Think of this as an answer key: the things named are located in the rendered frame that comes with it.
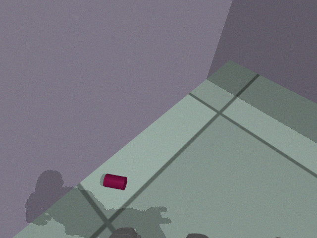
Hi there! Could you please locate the can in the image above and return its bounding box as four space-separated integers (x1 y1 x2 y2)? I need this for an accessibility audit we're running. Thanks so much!
103 174 127 190

